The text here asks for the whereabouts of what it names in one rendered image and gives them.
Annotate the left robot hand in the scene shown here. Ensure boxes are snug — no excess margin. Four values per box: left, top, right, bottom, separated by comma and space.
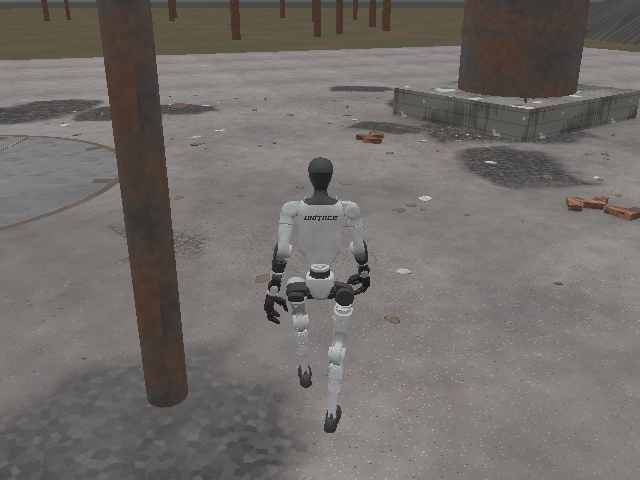
264, 294, 288, 324

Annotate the left robot thigh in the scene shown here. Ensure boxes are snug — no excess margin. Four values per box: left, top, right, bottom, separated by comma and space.
286, 277, 309, 332

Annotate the humanoid robot head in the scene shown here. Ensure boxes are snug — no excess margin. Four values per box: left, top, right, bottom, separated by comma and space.
303, 157, 338, 205

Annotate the right robot hand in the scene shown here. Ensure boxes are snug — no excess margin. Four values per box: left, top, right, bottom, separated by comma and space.
347, 272, 370, 295

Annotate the robot right upper arm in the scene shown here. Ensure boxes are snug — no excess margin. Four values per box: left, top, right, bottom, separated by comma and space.
341, 201, 365, 255

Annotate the left robot forearm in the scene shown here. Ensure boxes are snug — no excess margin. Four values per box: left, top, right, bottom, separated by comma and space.
266, 243, 287, 297

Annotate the robot left upper arm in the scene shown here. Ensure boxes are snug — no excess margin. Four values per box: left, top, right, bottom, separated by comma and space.
277, 201, 300, 258

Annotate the right robot forearm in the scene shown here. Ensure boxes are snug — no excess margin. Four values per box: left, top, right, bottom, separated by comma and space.
354, 240, 370, 278

